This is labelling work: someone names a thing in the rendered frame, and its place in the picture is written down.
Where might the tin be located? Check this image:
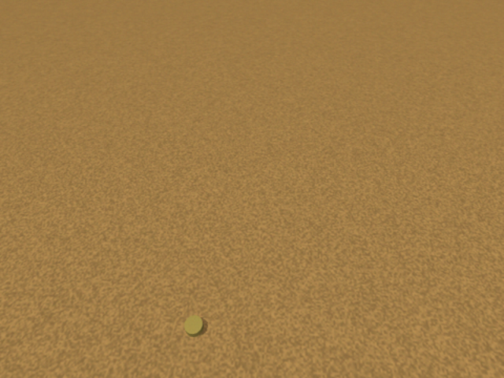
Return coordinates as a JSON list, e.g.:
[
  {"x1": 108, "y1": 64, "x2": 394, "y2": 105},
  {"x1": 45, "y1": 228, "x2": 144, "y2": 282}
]
[{"x1": 184, "y1": 315, "x2": 204, "y2": 337}]

